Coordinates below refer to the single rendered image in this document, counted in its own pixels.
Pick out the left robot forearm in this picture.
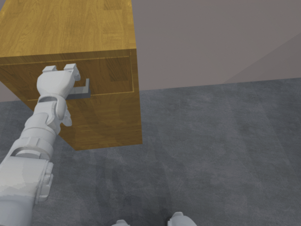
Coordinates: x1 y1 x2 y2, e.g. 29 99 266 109
0 93 66 171

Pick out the right robot thigh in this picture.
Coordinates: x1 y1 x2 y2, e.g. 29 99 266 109
168 216 197 226

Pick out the left robot shin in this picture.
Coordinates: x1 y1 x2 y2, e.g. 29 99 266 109
116 220 127 224

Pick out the left robot upper arm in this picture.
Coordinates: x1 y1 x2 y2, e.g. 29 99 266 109
0 156 54 226

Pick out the cabinet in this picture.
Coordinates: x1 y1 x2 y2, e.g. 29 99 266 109
0 0 143 151

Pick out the drawer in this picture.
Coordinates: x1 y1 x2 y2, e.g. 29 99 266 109
0 56 133 100

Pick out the handle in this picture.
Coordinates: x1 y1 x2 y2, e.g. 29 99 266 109
66 79 91 100

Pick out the left robot hand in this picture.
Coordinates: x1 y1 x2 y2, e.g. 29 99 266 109
37 64 80 127

